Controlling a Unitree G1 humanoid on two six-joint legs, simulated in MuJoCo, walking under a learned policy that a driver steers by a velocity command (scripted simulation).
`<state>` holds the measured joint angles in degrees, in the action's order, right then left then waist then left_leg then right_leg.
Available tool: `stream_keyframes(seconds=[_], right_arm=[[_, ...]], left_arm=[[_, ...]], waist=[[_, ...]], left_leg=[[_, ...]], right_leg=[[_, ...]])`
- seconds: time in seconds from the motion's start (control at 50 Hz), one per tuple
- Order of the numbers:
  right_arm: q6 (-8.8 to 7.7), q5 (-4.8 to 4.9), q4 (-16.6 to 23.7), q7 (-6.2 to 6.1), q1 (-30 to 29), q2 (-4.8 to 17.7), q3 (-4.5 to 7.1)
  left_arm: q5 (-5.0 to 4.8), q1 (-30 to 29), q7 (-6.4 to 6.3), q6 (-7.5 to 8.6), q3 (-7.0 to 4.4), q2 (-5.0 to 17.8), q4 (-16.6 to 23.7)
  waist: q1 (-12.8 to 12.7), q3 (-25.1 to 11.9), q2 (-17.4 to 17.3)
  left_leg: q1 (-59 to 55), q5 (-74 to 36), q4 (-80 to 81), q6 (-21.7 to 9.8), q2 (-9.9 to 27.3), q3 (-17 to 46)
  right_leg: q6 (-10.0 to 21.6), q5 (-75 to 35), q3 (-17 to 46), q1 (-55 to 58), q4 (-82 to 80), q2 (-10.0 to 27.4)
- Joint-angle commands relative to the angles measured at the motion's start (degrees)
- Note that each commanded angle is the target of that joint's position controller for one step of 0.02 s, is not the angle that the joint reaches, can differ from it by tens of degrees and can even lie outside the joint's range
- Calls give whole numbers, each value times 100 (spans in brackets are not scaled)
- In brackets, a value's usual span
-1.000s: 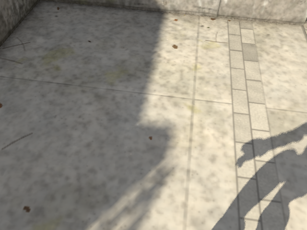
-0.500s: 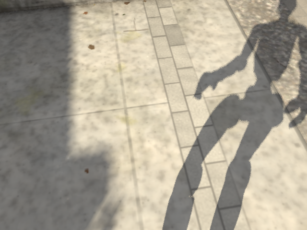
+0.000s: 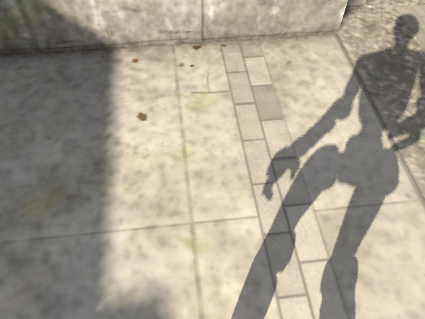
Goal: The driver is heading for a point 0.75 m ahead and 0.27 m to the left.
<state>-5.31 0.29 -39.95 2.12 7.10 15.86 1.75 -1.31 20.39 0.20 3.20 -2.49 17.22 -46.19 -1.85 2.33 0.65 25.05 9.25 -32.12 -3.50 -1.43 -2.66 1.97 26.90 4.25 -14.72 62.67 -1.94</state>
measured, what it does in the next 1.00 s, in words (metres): walks ahead, turning left: right foot, then left foot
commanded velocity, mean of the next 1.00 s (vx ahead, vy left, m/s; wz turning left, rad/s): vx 0.50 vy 0.00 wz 0.27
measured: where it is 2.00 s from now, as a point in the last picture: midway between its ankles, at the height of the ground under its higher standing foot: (180, 208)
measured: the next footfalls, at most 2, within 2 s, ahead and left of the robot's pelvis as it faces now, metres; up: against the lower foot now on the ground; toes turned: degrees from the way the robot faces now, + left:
right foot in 0.44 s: +0.41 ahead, -0.15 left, +0.00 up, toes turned +2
left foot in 0.98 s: +0.64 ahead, +0.15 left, +0.00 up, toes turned +22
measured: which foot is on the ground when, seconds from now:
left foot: down 0.00-0.46, up 0.48-0.96, down 0.98-1.00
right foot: up 0.00-0.42, down 0.44-1.00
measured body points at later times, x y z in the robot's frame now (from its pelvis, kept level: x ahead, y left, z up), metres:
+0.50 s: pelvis +0.27 -0.04 +0.00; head +0.31 -0.05 +0.45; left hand +0.49 +0.20 -0.07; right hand +0.29 -0.33 -0.13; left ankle +0.10 +0.09 -0.68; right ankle +0.37 -0.14 -0.73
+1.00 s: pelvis +0.52 +0.02 -0.01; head +0.56 +0.05 +0.44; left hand +0.46 +0.31 -0.14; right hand +0.80 -0.15 -0.09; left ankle +0.61 +0.14 -0.73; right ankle +0.38 -0.15 -0.71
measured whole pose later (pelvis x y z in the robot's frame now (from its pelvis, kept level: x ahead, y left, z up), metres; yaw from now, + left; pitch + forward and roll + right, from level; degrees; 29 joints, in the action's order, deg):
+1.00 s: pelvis +0.52 +0.02 -0.01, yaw +19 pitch +1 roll -2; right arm -0.9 1.4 -36.6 2.7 4.8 15.7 3.5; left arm -1.0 17.5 -0.9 2.3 -4.7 17.2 -49.7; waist -2.4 3.3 -0.8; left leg 29.2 7.4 -35.8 -6.0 0.3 -3.4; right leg -2.2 26.1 -15.7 2.1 33.0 5.4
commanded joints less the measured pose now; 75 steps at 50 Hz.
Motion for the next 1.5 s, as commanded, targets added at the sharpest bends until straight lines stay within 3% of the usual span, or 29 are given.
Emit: stream_keyframes(seconds=[0.02,0.12,0.24,0.34,0.42,0.44,0.46,0.48,0.5,0.52,0.54,0.6,0.74,0.88,0.92,0.96,0.98,1.0,1.02,1.04,1.06,1.08,1.1,1.24,1.36,1.44,1.46,1.48,1.5], right_arm=[[4,-48,102,-49,772,722,221],[-112,-28,-54,-62,722,722,217],[-2,32,-314,-163,1129,930,262],[135,90,-594,-185,1591,1036,299],[251,120,-615,-256,1353,1185,353],[248,71,-575,-259,1341,1002,281],[224,-102,-380,-260,1361,574,122],[119,58,-334,-230,2166,110,5],[81,192,-434,-225,1776,806,169],[69,245,-288,-220,1285,1000,255],[85,198,-249,-243,1062,906,252],[261,165,-278,-232,1209,613,279],[370,109,46,-155,524,338,239],[349,97,609,85,-585,278,182],[379,86,688,116,-445,423,261],[428,99,511,91,517,750,463],[459,111,246,8,1495,1093,664],[503,142,123,-120,1957,1685,817],[379,105,390,-71,1674,1888,767],[283,86,416,-14,1623,1340,615],[214,66,383,-12,1437,1129,548],[186,76,410,-20,1056,987,503],[175,50,479,-42,761,793,441],[198,10,393,-292,839,935,449],[337,21,84,-379,1239,830,397],[355,-3,68,-385,964,658,340],[323,-108,171,-370,1194,443,266],[313,-43,-22,-361,2067,254,179],[367,-23,-102,-331,2155,581,212]], left_arm=[[33,-583,-15,219,-162,708,694],[104,-430,-49,20,-114,353,674],[103,-1569,27,114,-15,123,949],[42,-2329,184,199,-21,187,1233],[78,-1495,213,293,-189,519,1067],[115,-623,153,300,-332,820,830],[190,431,74,272,-447,1278,706],[213,467,103,224,-468,1449,634],[152,311,93,212,-331,838,713],[117,-23,67,216,-255,616,707],[136,-375,71,229,-211,505,706],[205,-842,76,334,-183,273,609],[214,-798,-39,345,-303,577,274],[43,-324,-83,110,-424,918,-19],[-11,-423,-104,35,-469,1070,-14],[-73,-578,-131,-50,-502,1194,25],[-64,-602,-145,-52,-446,1074,50],[179,-376,-136,3,-267,488,241],[180,-216,-69,214,-106,169,505],[-37,-903,9,377,-233,729,604],[-132,-1162,38,470,-221,741,721],[-14,-1143,-14,504,-212,663,648],[121,-1083,-48,473,-260,731,591],[245,-1525,-45,210,-152,330,717],[190,-2096,129,283,-124,351,832],[324,-1346,146,401,-239,609,623],[438,-1073,115,435,-275,907,643],[490,-796,88,354,-240,844,586],[280,-598,121,267,-130,374,466]], waist=[[453,-529,-213],[110,-306,-441],[495,-31,-372],[726,182,-401],[72,-265,-528],[-313,-917,-413],[-652,-1931,372],[-215,-2553,1874],[-455,-1991,1083],[-410,-1216,788],[-228,-839,411],[157,-396,574],[115,30,249],[-242,343,154],[-36,127,318],[577,-470,409],[1073,-963,217],[951,-1328,-988],[535,-2199,-1577],[898,-1951,-751],[774,-1218,-618],[481,-802,-117],[283,-608,-166],[219,-278,-370],[551,-450,-621],[84,-705,-571],[145,-1317,-2],[255,-2090,1086],[171,-2418,1188]], left_leg=[[-2446,-76,1720,-1034,1691,2502],[-1572,-1162,2317,-1135,1387,1492],[-1752,-1310,2423,-844,1089,733],[-2432,-1233,2100,-805,1442,942],[-2559,-2566,1001,-560,1397,1086],[-2052,-2638,-48,-376,1061,879],[-841,-815,-1936,-120,567,591],[1106,2461,-3530,148,-186,694],[1659,2332,-4091,164,126,1148],[1875,1771,-4115,147,358,1024],[1674,1301,-3952,190,591,919],[1041,650,-3556,301,886,913],[1439,-775,-2026,439,910,775],[1515,-641,-612,98,728,142],[1024,-93,-512,-115,435,-152],[-323,224,-333,-411,-52,-453],[-1859,-116,23,-639,-236,-308],[-3578,-93,197,-1170,953,1733],[-4660,1025,1243,-2221,2048,5009],[-4534,1196,1637,-1902,1999,4696],[-3818,883,1636,-1674,1810,3854],[-2981,273,1615,-1449,1533,3205],[-2378,-361,1668,-1335,1328,2742],[-1191,-2855,1692,-1043,694,1357],[-1638,-2449,1132,-674,815,1514],[-1978,-2744,-102,-363,641,1709],[-1404,-1641,-1065,-109,213,1578],[-228,1420,-2614,339,-345,1316],[103,3179,-3216,533,-279,1403]], right_leg=[[-32,-743,90,-2569,686,680],[-284,-1349,-25,-2169,-161,936],[-359,-3063,-247,-2149,-2258,802],[-194,-2888,-276,-2182,-3091,607],[117,-2289,-428,-757,-3656,282],[310,-2483,-350,671,-3563,420],[665,-2652,917,2458,-3330,1639],[1426,-1339,3329,3819,-4040,2654],[1230,-582,3245,3374,-4392,2470],[1014,-681,2354,2657,-4509,2313],[913,-1183,1790,1940,-4682,2089],[851,-2057,673,851,-5231,1713],[819,-3098,-790,856,-5542,1571],[652,-3691,-1375,1895,-5195,1883],[524,-5261,-1554,2102,-4608,1899],[355,-6687,-1749,1972,-3123,1751],[139,-6127,-1854,1215,-1765,1502],[-183,-2490,-1847,-805,241,942],[-363,835,-535,-2470,1698,-135],[-253,466,166,-3097,1866,209],[-118,-52,73,-3241,1518,436],[-108,-476,65,-2933,986,692],[-148,-744,76,-2547,529,842],[-633,-2262,-250,-1884,-1597,603],[-401,-3412,-210,-1262,-3131,240],[60,-4008,-258,-262,-3988,272],[408,-6236,407,1038,-3561,1041],[1509,-7527,1698,2566,-3334,2227],[1809,-6568,2445,2573,-3586,2535]])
